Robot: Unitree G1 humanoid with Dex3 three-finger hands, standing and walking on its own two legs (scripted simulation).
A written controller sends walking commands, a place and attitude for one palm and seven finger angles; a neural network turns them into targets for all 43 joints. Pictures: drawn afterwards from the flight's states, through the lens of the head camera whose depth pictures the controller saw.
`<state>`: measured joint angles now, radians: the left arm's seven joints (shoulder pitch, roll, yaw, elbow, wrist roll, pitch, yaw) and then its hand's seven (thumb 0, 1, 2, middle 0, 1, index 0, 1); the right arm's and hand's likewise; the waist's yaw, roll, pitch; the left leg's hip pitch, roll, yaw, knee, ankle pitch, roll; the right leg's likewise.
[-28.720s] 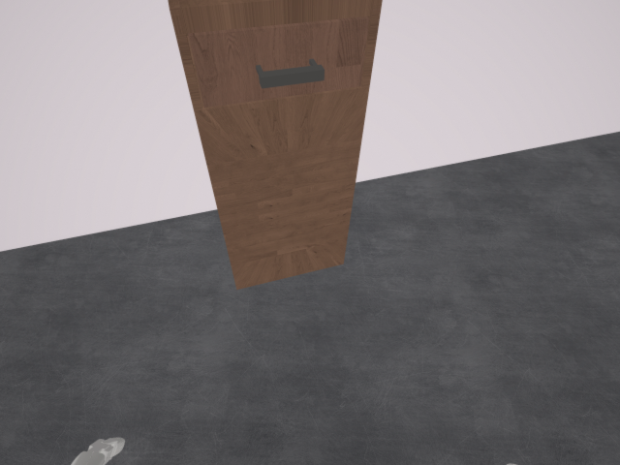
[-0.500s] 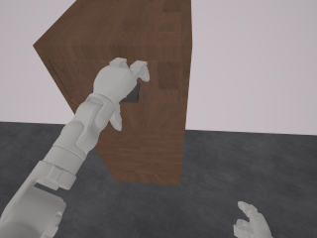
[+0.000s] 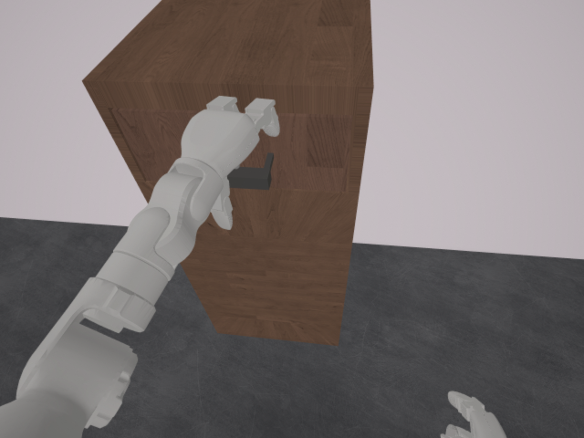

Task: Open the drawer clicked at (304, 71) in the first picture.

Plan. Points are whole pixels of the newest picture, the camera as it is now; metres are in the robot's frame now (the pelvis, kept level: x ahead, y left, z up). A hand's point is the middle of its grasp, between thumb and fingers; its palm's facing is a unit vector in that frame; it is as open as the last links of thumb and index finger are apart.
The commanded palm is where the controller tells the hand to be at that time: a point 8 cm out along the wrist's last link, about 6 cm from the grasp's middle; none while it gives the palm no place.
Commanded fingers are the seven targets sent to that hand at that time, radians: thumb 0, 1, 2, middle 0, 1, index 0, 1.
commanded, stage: lower the fingers behind the handle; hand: left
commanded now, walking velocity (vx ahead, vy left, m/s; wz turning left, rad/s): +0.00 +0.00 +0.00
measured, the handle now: (231, 167) +0.51 +0.15 +0.08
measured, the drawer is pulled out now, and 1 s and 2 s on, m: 0.00 0.00 0.00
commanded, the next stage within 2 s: lift the fingers back up to retry in 1.68 s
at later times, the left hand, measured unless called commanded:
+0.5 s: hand (204, 184) +0.43 +0.16 +0.12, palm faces +0.03 -0.07 -1.00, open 13.9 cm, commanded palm +0.40 +0.18 +0.18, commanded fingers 0.00 -0.50 0.30 -0.30 -1.20 -0.30 -1.20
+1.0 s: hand (198, 190) +0.44 +0.18 +0.10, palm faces +0.00 -0.03 -1.00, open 13.8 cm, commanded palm +0.41 +0.18 +0.14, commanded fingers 0.00 -0.50 0.30 -0.30 -1.20 -0.30 -1.20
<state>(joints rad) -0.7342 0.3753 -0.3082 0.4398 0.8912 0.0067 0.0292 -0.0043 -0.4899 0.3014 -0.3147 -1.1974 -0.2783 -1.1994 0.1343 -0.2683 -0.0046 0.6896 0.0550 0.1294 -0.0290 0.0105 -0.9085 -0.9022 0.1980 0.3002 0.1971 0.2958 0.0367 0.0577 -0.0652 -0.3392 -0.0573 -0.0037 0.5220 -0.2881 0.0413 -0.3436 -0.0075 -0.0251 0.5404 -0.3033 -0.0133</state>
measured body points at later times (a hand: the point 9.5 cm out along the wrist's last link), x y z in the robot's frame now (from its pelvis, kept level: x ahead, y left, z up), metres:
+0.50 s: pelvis +0.01 -0.01 +0.00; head +0.04 -0.03 +0.45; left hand +0.42 +0.17 +0.18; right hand +0.14 -0.27 -0.13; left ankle -0.02 +0.09 -0.73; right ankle -0.02 -0.11 -0.73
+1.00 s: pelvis +0.00 -0.01 -0.01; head +0.04 -0.04 +0.44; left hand +0.43 +0.18 +0.15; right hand +0.12 -0.27 -0.13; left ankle -0.02 +0.09 -0.73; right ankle -0.02 -0.11 -0.73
